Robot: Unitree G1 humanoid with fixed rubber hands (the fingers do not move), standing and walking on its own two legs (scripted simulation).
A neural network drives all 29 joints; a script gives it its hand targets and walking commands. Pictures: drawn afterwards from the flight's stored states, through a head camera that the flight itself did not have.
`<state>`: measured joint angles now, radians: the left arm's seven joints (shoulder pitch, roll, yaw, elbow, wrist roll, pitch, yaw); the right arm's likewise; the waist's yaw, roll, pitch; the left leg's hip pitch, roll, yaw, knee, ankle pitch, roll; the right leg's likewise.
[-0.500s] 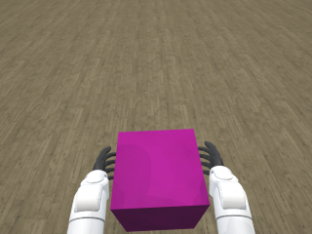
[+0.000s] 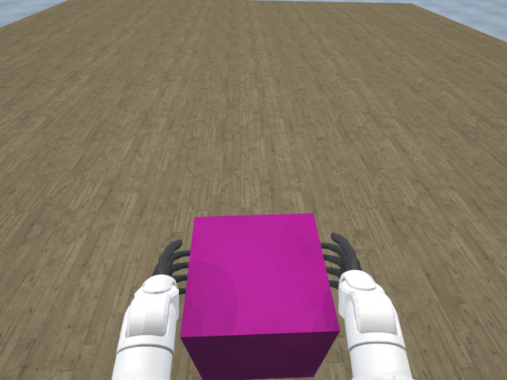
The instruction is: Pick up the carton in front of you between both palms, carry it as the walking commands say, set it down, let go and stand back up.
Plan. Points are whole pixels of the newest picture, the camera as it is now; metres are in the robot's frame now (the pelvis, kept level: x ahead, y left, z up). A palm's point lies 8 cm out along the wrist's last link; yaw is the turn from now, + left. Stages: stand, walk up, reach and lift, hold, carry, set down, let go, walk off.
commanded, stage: carry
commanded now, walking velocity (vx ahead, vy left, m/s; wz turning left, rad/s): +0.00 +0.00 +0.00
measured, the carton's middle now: (256, 300) +0.31 +0.00 -0.04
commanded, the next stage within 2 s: hold in 1.44 s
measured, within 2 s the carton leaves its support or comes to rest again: neither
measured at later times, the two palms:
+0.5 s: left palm (160, 299) +0.26 +0.15 +0.04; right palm (353, 295) +0.27 -0.14 +0.05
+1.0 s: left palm (157, 301) +0.26 +0.16 +0.04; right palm (350, 294) +0.27 -0.14 +0.05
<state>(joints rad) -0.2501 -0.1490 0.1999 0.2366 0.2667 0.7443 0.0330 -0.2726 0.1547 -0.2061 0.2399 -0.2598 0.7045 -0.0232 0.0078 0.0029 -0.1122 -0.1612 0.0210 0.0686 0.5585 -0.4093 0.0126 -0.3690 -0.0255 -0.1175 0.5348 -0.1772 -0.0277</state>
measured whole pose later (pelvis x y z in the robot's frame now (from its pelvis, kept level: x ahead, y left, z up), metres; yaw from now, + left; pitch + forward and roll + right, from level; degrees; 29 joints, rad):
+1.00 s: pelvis -0.03 +0.00 +0.00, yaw +1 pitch +1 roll +0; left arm -0.25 -0.15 0.20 0.19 0.26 0.75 0.03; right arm -0.27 0.15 -0.19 0.20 -0.25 0.71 -0.03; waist 0.00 0.00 -0.09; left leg -0.23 0.00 0.07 0.57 -0.36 0.02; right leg -0.42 -0.05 -0.12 0.51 -0.11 -0.03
